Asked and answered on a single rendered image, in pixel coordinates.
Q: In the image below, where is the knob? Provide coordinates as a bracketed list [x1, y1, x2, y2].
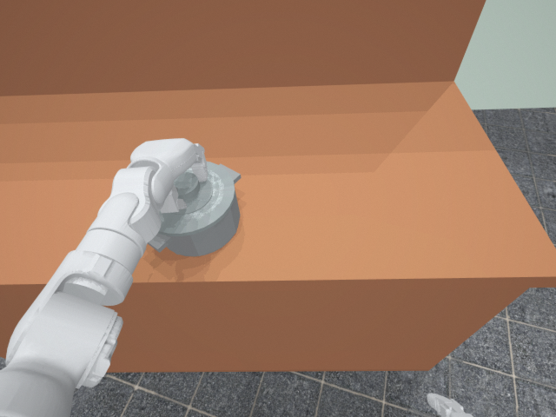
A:
[174, 172, 200, 201]

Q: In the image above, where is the lid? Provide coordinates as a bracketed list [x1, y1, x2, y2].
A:
[158, 162, 235, 236]

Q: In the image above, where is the pot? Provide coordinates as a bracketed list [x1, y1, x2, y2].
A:
[148, 164, 241, 256]

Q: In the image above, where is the table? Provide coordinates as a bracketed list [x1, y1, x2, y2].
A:
[0, 0, 556, 373]

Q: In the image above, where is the left robot hand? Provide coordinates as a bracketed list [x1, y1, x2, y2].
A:
[130, 138, 208, 213]

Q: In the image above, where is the right robot hand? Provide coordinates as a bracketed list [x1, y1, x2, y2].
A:
[427, 393, 473, 417]

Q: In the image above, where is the left robot upper arm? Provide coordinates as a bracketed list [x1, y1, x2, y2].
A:
[0, 290, 123, 417]

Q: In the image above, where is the robot left forearm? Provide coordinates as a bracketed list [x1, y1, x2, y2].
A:
[6, 156, 174, 366]

